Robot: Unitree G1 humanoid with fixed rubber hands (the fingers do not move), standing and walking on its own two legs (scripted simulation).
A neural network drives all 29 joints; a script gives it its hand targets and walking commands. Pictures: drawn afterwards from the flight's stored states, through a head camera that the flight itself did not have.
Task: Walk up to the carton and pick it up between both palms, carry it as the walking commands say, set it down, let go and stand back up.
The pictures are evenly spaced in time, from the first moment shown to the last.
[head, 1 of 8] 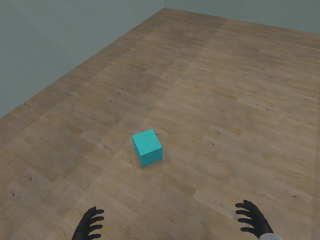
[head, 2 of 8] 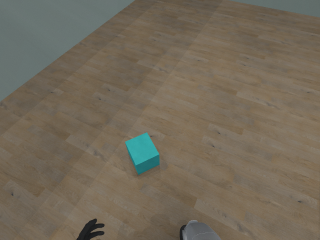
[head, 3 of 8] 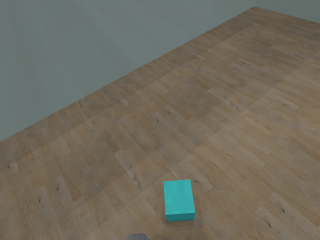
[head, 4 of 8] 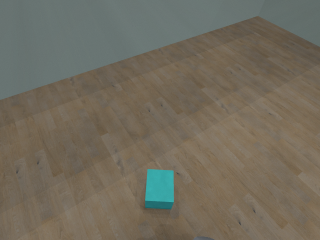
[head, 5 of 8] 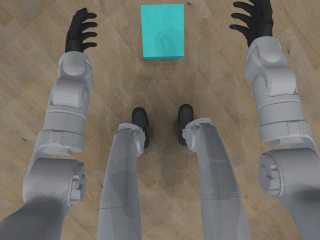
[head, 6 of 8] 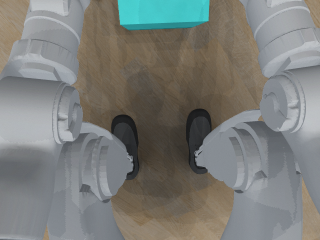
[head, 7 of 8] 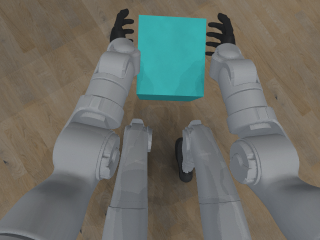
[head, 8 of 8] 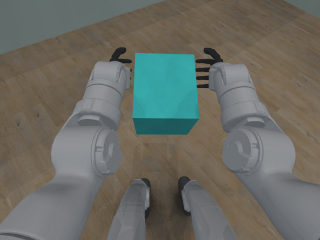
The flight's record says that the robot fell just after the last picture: yes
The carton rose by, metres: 0.68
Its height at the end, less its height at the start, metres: +0.66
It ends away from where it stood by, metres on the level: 0.29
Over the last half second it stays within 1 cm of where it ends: no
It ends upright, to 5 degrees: no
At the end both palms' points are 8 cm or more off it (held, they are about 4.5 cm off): no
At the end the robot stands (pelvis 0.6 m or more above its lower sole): yes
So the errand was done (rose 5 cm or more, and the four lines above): no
